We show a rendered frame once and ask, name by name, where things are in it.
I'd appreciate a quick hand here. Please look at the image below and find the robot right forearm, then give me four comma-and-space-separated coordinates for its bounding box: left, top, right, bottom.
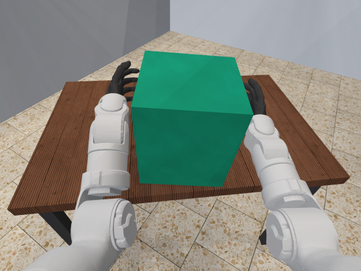
244, 115, 339, 249

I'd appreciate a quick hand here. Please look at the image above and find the right robot hand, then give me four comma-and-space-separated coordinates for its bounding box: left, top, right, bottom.
243, 78, 266, 115

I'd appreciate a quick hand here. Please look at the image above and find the right robot upper arm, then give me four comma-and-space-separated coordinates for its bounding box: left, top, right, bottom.
266, 207, 361, 271

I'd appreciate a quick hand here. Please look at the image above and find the left robot upper arm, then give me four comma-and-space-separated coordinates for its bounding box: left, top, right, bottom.
23, 198, 137, 271

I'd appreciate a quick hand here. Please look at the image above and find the robot left forearm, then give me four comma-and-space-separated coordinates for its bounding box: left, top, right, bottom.
71, 93, 130, 240

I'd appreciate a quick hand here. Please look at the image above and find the carton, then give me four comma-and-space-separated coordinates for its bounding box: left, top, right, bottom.
131, 50, 254, 187

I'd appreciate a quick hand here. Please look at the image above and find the table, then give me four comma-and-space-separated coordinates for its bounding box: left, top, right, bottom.
7, 75, 350, 246

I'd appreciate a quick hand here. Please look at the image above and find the left robot hand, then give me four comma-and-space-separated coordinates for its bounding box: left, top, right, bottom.
107, 61, 140, 102

